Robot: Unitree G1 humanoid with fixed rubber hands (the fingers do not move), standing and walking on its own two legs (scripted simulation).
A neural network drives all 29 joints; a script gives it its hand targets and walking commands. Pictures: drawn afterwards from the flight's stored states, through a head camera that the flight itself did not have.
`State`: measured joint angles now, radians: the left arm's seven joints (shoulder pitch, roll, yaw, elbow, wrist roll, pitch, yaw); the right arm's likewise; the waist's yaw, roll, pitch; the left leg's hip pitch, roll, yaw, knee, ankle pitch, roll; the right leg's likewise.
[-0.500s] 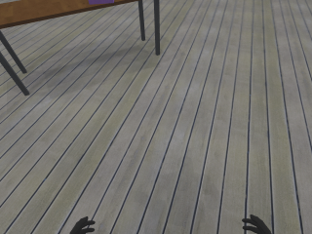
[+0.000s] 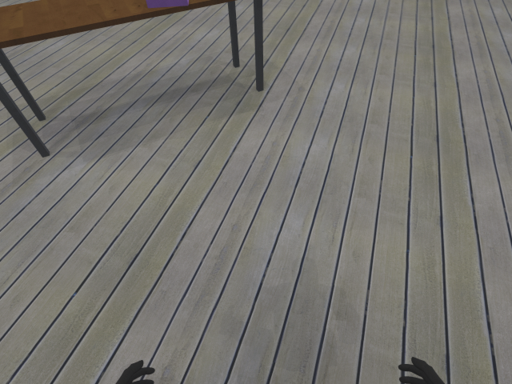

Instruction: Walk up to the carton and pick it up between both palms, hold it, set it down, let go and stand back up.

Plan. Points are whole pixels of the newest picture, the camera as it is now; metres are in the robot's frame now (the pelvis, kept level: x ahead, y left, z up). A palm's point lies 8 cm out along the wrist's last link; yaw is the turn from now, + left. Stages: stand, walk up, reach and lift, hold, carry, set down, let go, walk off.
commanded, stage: stand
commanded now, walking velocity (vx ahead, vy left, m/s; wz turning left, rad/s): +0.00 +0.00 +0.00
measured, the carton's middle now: out of the picture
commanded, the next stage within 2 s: none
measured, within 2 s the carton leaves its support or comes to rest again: neither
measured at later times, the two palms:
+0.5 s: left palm out of the picture +0.09 +0.25 -0.10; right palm out of the picture +0.10 -0.25 -0.10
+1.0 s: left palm out of the picture +0.09 +0.25 -0.10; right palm out of the picture +0.10 -0.25 -0.10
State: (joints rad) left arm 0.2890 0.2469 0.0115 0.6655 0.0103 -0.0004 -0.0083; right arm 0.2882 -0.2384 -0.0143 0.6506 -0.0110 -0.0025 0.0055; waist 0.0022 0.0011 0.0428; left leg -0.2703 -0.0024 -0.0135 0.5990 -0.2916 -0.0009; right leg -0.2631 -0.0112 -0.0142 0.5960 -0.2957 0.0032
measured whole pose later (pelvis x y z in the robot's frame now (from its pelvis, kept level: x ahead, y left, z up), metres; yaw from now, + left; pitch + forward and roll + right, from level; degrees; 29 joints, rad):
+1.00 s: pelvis +0.00 +0.00 +0.00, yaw +0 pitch -2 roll +0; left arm 0.30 0.25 0.00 0.71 0.01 0.00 0.00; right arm 0.30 -0.24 -0.01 0.69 -0.01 0.00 0.00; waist 0.00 0.00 0.04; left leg -0.25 0.00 -0.02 0.57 -0.28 0.00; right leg -0.24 -0.01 -0.02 0.57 -0.29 0.00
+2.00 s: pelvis +0.01 +0.00 +0.00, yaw +1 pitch -2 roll +0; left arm 0.30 0.25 0.00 0.74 0.01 0.00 0.00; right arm 0.29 -0.24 -0.01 0.73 -0.01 0.00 -0.01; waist 0.00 0.01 0.06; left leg -0.25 -0.01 -0.04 0.55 -0.27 0.00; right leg -0.23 -0.02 -0.04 0.55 -0.29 0.00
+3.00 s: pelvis +0.00 +0.00 +0.01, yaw +2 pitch -2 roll +0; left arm 0.32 0.25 0.00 0.81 0.00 0.00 0.01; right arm 0.29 -0.24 -0.01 0.80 0.00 0.00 -0.01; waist 0.00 0.01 0.06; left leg -0.23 -0.01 -0.05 0.52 -0.25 -0.01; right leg -0.21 -0.02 -0.05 0.52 -0.27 0.00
